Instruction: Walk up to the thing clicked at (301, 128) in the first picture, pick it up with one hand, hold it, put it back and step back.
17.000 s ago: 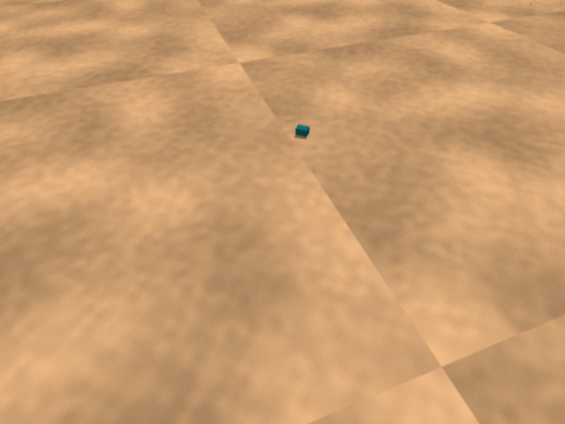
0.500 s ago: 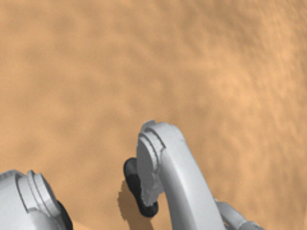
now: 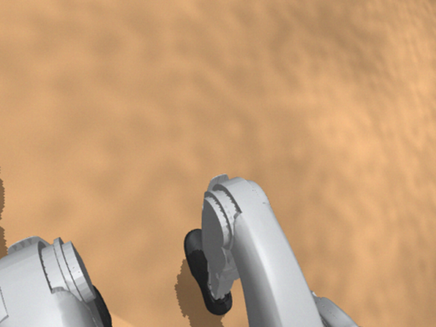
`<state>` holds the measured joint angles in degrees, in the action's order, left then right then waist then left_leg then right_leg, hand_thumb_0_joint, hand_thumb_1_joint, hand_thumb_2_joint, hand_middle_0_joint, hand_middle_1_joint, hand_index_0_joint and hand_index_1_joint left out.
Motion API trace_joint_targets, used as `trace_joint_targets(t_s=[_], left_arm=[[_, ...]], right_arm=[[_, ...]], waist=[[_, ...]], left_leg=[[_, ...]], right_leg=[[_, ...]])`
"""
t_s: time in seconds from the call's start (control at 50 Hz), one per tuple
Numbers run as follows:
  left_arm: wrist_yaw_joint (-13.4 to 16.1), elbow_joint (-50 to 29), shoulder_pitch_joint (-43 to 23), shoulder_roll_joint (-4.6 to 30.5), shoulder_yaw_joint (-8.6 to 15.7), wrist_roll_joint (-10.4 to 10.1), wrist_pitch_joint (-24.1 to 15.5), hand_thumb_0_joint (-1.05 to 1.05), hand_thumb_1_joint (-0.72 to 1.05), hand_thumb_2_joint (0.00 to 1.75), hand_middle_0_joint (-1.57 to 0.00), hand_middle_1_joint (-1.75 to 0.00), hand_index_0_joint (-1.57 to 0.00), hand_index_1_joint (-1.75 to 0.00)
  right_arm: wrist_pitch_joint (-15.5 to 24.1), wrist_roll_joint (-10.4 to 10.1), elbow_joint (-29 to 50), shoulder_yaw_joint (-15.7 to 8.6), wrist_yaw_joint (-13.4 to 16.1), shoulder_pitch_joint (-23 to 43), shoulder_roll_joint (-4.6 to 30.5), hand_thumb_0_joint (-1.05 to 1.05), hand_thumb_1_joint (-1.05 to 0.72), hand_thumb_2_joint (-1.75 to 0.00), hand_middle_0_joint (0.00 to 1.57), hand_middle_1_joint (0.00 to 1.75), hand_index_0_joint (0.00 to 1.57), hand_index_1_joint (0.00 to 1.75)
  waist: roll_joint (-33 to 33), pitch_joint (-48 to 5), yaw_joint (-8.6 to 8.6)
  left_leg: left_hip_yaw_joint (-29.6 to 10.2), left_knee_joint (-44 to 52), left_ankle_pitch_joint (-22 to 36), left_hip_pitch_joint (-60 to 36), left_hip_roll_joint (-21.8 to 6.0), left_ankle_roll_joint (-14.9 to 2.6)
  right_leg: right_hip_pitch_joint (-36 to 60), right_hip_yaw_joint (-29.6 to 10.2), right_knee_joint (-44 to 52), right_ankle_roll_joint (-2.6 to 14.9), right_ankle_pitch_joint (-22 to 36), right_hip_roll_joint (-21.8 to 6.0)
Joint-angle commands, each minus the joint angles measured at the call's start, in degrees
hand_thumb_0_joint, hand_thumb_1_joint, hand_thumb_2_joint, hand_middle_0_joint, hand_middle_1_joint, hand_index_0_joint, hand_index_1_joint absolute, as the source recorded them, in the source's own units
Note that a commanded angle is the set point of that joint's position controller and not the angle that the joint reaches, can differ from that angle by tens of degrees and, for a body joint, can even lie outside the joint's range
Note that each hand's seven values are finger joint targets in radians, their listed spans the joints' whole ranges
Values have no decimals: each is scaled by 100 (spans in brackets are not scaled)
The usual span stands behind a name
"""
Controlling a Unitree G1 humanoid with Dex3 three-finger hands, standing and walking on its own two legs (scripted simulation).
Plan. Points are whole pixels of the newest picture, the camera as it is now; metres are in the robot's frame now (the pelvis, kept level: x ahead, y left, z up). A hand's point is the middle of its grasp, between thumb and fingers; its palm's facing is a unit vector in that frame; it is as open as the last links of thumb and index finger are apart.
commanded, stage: settle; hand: left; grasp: from above
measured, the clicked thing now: out of the picture +0.47 +0.32 -0.26
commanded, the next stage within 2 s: lift in 0.56 s
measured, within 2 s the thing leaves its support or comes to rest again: neither
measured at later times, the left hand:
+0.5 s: hand out of the picture +0.45 +0.32 -0.12, palm faces -0.46 -0.02 -0.89, open 8.1 cm
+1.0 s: hand out of the picture +0.42 +0.32 -0.06, palm faces -0.48 -0.06 -0.88, open 8.1 cm
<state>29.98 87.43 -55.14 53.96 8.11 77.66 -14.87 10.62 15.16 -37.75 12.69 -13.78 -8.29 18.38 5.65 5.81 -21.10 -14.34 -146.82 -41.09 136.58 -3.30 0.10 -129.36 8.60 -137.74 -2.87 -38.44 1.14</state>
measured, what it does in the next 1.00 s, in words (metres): rises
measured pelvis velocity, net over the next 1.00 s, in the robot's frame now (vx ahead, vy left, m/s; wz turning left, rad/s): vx -0.02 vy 0.00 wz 0.12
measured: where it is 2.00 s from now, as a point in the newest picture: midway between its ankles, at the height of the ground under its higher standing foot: (162, 315)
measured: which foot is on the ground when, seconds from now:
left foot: down 0.00-1.00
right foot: down 0.00-1.00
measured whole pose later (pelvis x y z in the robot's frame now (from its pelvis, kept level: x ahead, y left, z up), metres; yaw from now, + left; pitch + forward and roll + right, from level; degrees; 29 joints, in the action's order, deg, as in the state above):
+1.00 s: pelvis -0.02 +0.00 +0.07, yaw +7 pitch +34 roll -8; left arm 6.4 64.8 -50.1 40.8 -0.1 68.0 -12.7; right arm -1.8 4.3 -38.6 2.3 -6.7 -12.7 15.7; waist -1.8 -5.4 -12.6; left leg -6.4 -130.6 -36.4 129.0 -2.7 -1.3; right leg -123.6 3.4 -126.0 -2.5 -36.6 -1.4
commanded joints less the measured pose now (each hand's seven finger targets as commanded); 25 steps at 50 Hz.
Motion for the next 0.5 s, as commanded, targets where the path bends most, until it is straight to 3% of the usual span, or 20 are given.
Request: trace_joint_targets(t_s=[0.0, 0.02, 0.04, 0.06, 0.08, 0.12, 0.16, 0.18, 0.2, 0.22, 0.24, 0.26, 0.28, 0.3, 0.34, 0.36, 0.48], left_arm=[[-80, -1175, -1526, 1049, 18, -306, 166, 0, 92, 39, -125, -27, -126, -26], [-155, -1431, -1561, 1131, 62, -365, 162, 0, 90, 38, -123, -26, -124, -25], [-263, -1552, -1582, 1047, 13, -386, 164, 0, 90, 39, -123, -27, -124, -26], [-397, -1667, -1568, 747, -192, -451, 161, 0, 90, 38, -122, -27, -124, -26], [-478, -1365, -1397, 931, -40, -446, 186, 0, 89, 37, -123, -27, -124, -26], [-649, -1683, -1456, 1009, 68, -442, 164, 0, 87, 38, -122, -24, -123, -24], [-846, -1828, -1567, 737, -73, -486, 133, 0, 89, 38, -124, -24, -124, -24], [-946, -2083, -1815, 394, -388, -513, 81, 0, 88, 38, -124, -23, -124, -23], [-1040, -1932, -1746, 326, -473, -549, 60, 0, 87, 37, -124, -23, -124, -24], [-1064, -1964, -1755, 769, -238, -528, 29, 0, 88, 37, -123, -25, -124, -25], [-1140, -2100, -1873, 578, -424, -555, -7, 0, 89, 36, -124, -23, -124, -23], [-1164, -2010, -1829, 765, -256, -497, -29, 0, 90, 37, -125, -23, -125, -23], [-1217, -2073, -1919, 588, -442, -482, -54, 0, 93, 40, -127, -24, -128, -24], [-1217, -2095, -1980, 678, -332, -481, -84, 0, 93, 40, -128, -23, -128, -24], [-1266, -2011, -1996, 520, -467, -483, -118, 0, 97, 40, -130, -25, -130, -25], [-1265, -2012, -2030, 650, -406, -437, -124, 0, 97, 43, -131, -25, -131, -25], [-1315, -1976, -2106, 598, -482, -403, -131, 0, 98, 44, -134, -23, -132, -25]], right_arm=[[-97, -159, -40, -813, 3, -1112, 1759, 0, -90, -90, 20, 30, 20, 30], [-140, -205, -68, -870, 14, -1111, 1742, 0, -90, -90, 20, 30, 20, 30], [-171, -244, -45, -928, 28, -1162, 1775, 0, -90, -90, 20, 30, 20, 30], [-207, -303, 13, -951, 28, -1107, 1706, 0, -90, -90, 20, 30, 20, 30], [-261, -332, -129, -1015, 33, -1227, 1756, 0, -90, -90, 20, 30, 20, 30], [-389, -407, -127, -1104, 77, -1393, 1741, 0, -90, -90, 20, 30, 20, 30], [-474, -466, -53, -1155, 112, -1375, 1695, 0, -90, -90, 20, 30, 20, 30], [-501, -497, 87, -1104, 128, -1271, 1607, 0, -90, -90, 20, 30, 20, 30], [-523, -554, 82, -1107, 153, -1225, 1568, 0, -90, -90, 20, 30, 20, 30], [-584, -583, -19, -1138, 202, -1330, 1606, 0, -90, -90, 20, 30, 20, 30], [-622, -619, -41, -1141, 226, -1382, 1560, 0, -90, -90, 20, 30, 20, 30], [-648, -604, 41, -1158, 258, -1312, 1602, 0, -90, -90, 20, 30, 20, 30], [-691, -620, -18, -1159, 291, -1348, 1549, 0, -90, -90, 20, 30, 20, 30], [-729, -632, 50, -1152, 330, -1286, 1548, 0, -90, -90, 20, 30, 20, 30], [-770, -652, -6, -1140, 370, -1322, 1484, 0, -90, -90, 20, 30, 20, 30], [-799, -654, 4, -1128, 397, -1346, 1455, 0, -90, -90, 20, 30, 20, 30], [-920, -719, -18, -1157, 532, -1304, 1380, 0, -90, -90, 20, 30, 20, 30]], waist=[[-3325, -4012, 23], [-3374, -4259, 125], [-3343, -4287, 115], [-3285, -4362, 149], [-3077, -4129, 128], [-2843, -4257, 206], [-2661, -4149, 203], [-2679, -4243, 177], [-2513, -4228, 194], [-2464, -4274, 244], [-2446, -4246, 307], [-2417, -4266, 303], [-2435, -4308, 322], [-2367, -4351, 300], [-2398, -4235, 335], [-2345, -4303, 347], [-2519, -4450, 471]], left_leg=[[763, 1600, 1638, -3222, 89, 8], [771, 1657, 1636, -3295, 77, -5], [778, 1669, 1648, -3317, 104, -2], [788, 1727, 1593, -3290, 110, -15], [800, 1709, 1496, -3114, 109, -37], [852, 1711, 1471, -2915, 143, -79], [877, 1766, 1398, -2918, 170, -88], [901, 1794, 1367, -2923, 193, -98], [900, 1851, 1247, -2915, 196, -119], [902, 1874, 1185, -2839, 184, -138], [914, 1885, 1135, -2820, 215, -120], [911, 1911, 1164, -2877, 225, -121], [945, 1910, 1199, -2976, 220, -117], [910, 1941, 1132, -2965, 224, -122], [957, 1992, 1135, -2949, 247, -120], [966, 2067, 1098, -2988, 246, -135], [1019, 2264, 1053, -3188, 269, -120]], right_leg=[[1837, 494, 1155, 452, 1722, 265], [1930, 456, 1214, 457, 1716, 265], [1876, 453, 1242, 471, 1711, 227], [1874, 429, 1285, 472, 1674, 219], [1836, 406, 1313, 472, 1614, 217], [2013, 304, 1448, 483, 1569, 206], [1915, 301, 1556, 501, 1455, 169], [1952, 284, 1611, 495, 1436, 170], [1935, 266, 1646, 479, 1335, 165], [2044, 217, 1641, 455, 1265, 172], [1992, 190, 1686, 487, 1163, 152], [1986, 225, 1689, 483, 1179, 136], [1961, 203, 1729, 482, 1211, 136], [1916, 212, 1720, 495, 1134, 132], [1897, 178, 1774, 502, 1128, 122], [1963, 181, 1796, 479, 1101, 126], [1899, 119, 1826, 507, 1053, 104]])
